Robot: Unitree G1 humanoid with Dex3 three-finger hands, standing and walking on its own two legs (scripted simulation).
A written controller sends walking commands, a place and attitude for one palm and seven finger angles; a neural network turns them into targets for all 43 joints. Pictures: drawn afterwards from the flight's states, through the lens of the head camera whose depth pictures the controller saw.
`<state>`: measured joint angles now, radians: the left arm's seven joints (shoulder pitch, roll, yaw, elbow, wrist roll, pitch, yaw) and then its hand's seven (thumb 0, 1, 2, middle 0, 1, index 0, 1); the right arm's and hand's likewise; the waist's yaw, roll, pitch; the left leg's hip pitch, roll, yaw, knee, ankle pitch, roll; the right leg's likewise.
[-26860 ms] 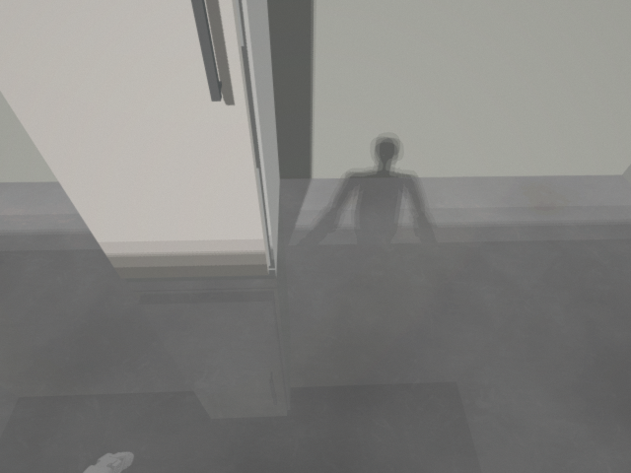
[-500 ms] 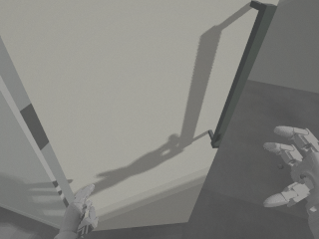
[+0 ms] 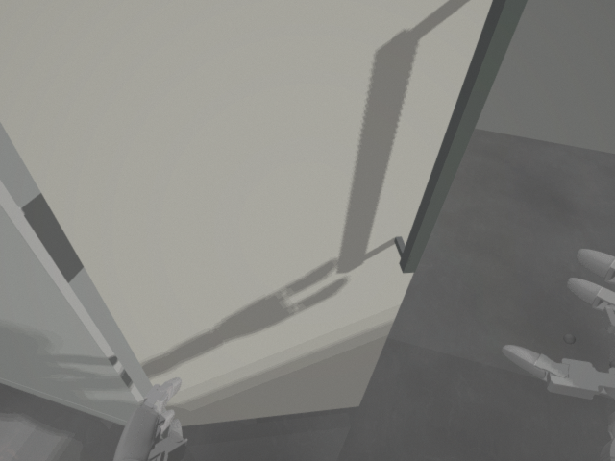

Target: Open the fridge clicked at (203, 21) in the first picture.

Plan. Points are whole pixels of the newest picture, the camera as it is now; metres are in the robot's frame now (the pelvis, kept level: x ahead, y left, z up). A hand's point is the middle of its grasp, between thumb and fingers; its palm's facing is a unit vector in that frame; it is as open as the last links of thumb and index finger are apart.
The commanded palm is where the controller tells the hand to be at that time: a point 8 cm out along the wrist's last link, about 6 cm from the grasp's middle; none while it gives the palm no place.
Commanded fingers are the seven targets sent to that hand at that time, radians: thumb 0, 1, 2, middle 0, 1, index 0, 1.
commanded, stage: draw the hand back to the body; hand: right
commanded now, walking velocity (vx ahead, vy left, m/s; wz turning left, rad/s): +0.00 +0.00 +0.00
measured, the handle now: (438, 158) +0.40 -0.15 +0.23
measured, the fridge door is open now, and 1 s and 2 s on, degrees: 67 67 67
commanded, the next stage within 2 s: step back with the hand held close in 0.76 s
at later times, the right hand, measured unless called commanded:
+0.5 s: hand (594, 344) +0.20 -0.28 +0.15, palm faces +0.47 +0.81 -0.35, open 7.9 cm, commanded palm +0.15 -0.31 +0.17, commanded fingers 0.00 -0.90 -0.90 0.20 0.30 0.20 0.30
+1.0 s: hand (601, 328) +0.20 -0.28 +0.18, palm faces +0.47 +0.79 -0.39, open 7.4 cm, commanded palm +0.15 -0.30 +0.18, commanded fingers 0.00 -0.90 -0.90 0.20 0.30 0.20 0.30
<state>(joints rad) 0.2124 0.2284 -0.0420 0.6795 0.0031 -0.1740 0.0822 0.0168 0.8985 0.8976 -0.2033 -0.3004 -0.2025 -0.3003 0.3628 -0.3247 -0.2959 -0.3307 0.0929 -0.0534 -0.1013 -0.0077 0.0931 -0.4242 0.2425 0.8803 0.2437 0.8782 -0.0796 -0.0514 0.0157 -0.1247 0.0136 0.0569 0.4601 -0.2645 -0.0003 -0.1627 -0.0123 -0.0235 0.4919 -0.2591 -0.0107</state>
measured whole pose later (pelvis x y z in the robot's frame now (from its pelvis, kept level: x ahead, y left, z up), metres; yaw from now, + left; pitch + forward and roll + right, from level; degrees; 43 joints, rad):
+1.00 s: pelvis +0.00 -0.01 +0.01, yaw +1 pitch -3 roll +1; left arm 0.18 0.23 -0.03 0.64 0.02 -0.08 0.07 0.02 0.90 0.90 -0.20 -0.30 -0.20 -0.30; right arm 0.41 -0.35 -0.39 -0.38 0.06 -0.12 -0.10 0.02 -0.89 -0.90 0.21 0.30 0.21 0.30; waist -0.07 -0.05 0.01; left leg -0.11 0.00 0.04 0.36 -0.21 -0.01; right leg -0.16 -0.02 -0.04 0.44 -0.23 -0.02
